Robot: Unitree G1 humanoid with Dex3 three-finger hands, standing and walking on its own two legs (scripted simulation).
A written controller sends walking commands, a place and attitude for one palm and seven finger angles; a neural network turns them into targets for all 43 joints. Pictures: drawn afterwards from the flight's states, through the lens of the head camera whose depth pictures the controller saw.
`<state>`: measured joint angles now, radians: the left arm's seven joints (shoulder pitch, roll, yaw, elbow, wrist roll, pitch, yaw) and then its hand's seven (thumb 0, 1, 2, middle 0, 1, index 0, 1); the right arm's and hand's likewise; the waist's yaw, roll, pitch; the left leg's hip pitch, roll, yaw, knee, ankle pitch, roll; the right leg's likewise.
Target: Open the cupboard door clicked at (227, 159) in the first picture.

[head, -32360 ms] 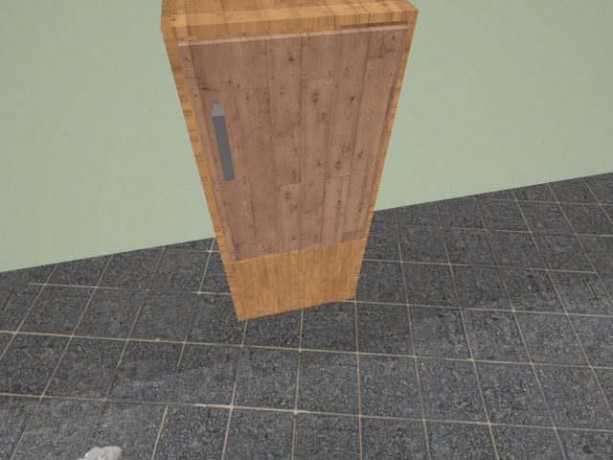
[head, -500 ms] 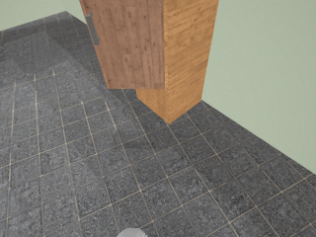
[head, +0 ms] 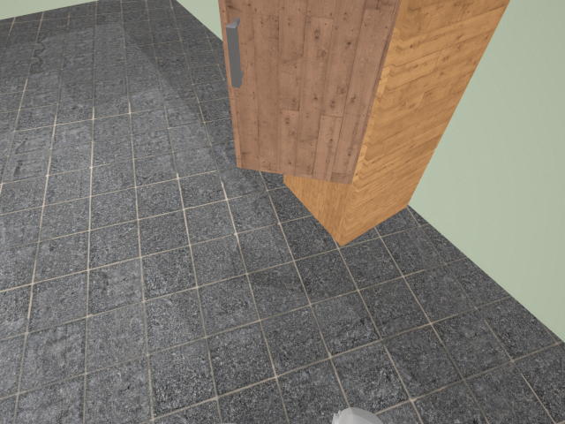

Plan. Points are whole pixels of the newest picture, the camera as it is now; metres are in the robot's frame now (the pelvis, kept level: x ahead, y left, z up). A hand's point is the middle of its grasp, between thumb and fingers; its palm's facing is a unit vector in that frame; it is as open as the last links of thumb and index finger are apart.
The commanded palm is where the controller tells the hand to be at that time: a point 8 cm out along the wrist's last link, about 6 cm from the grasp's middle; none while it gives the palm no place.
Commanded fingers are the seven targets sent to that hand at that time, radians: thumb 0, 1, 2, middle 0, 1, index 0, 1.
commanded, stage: take the last steps up to it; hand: left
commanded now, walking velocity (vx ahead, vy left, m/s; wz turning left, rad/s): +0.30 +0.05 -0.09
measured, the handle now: (236, 53) +0.88 +0.21 +0.05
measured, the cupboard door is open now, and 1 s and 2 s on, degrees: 46 46 46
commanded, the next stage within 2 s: come to a stop and stand still in 0.54 s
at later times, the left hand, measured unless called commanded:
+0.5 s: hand (205, 337) +0.26 +0.17 -0.15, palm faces +0.02 -0.97 -0.22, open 7.1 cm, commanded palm none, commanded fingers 0.00 0.90 0.90 -0.20 -0.30 -0.20 -0.30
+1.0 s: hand (183, 310) +0.32 +0.23 -0.18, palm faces -0.01 -0.98 -0.18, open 7.4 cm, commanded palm none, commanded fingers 0.00 0.90 0.90 -0.20 -0.30 -0.20 -0.30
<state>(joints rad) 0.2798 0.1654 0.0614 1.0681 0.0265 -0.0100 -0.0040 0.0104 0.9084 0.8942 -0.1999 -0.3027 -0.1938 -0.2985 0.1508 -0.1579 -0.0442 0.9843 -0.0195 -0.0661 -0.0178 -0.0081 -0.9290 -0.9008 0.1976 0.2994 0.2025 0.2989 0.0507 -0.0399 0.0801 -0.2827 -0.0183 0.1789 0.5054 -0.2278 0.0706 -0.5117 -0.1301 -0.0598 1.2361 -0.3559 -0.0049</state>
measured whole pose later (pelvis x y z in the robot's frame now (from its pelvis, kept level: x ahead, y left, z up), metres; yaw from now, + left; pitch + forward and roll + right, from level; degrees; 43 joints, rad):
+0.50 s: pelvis +0.19 -0.01 +0.01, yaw -2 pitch +0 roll +1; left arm 0.21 0.15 0.07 1.00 0.01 -0.08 0.02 -0.02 0.96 0.89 -0.21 -0.30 -0.20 -0.30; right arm 0.32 -0.16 -0.04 1.11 -0.02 -0.01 0.00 0.01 -0.91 -0.90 0.20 0.30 0.20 0.30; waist -0.02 0.01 0.06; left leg -0.45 0.06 0.05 1.00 -0.33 -0.03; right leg -0.19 -0.03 -0.14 0.42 -0.24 -0.04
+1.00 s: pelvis +0.27 +0.04 +0.01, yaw -5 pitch +1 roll -2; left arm 0.21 0.20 0.07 1.02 0.02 0.07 0.01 0.01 0.91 0.89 -0.20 -0.30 -0.20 -0.30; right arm 0.10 -0.14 -0.03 1.01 -0.02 0.00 -0.05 -0.01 -0.92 -0.90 0.20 0.30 0.21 0.30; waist 0.02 -0.03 0.08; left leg -0.33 0.06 0.15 0.49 -0.17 0.06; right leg -0.46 -0.02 0.00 1.12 -0.45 0.04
